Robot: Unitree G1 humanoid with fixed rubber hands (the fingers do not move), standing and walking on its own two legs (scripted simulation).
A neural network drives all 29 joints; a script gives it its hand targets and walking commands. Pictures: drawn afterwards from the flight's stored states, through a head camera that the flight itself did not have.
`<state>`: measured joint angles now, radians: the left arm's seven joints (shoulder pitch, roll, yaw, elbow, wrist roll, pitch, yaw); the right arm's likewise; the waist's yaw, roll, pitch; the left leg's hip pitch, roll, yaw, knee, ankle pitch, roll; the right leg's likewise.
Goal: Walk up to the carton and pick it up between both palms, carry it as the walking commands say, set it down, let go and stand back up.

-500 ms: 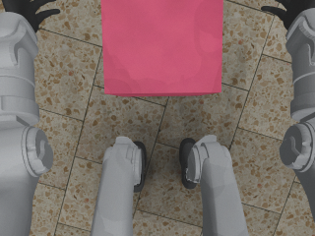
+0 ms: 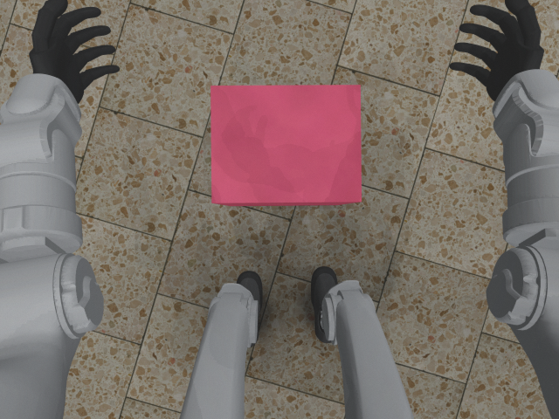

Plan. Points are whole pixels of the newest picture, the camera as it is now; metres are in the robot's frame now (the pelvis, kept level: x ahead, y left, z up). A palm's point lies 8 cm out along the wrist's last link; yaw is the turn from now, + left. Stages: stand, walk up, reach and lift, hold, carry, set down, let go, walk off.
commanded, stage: set down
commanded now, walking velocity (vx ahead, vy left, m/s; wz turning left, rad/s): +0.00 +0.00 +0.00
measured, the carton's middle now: (284, 155) +0.51 +0.00 -0.49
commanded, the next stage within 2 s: let go in 0.18 s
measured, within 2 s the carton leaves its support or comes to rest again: neither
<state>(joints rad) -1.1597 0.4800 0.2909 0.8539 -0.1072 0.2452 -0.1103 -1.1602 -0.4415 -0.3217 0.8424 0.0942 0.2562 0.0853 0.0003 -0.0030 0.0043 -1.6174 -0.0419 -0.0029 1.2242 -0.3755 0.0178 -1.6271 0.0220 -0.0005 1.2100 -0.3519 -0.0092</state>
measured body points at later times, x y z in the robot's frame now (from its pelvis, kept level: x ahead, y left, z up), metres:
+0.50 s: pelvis +0.04 +0.00 +0.07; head +0.30 +0.00 +0.44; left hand +0.45 +0.26 -0.03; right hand +0.45 -0.25 -0.04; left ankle +0.07 +0.10 -0.59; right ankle +0.08 -0.11 -0.59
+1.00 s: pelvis +0.08 +0.00 +0.14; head +0.15 +0.00 +0.59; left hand +0.28 +0.24 +0.06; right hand +0.27 -0.24 +0.06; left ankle +0.07 +0.10 -0.59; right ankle +0.08 -0.11 -0.59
